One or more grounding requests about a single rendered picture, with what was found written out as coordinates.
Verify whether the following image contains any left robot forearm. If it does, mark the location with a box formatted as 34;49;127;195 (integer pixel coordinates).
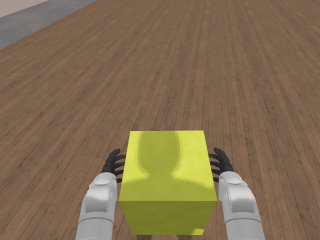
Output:
75;172;118;240

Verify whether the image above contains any right robot forearm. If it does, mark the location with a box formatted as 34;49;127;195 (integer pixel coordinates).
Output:
218;171;265;240

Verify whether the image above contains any carton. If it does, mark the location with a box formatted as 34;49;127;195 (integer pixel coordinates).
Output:
119;130;218;235

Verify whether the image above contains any left robot hand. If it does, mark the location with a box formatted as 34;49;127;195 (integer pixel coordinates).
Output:
101;149;126;183

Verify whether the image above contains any right robot hand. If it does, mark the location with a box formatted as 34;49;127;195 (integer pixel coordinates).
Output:
208;147;234;183

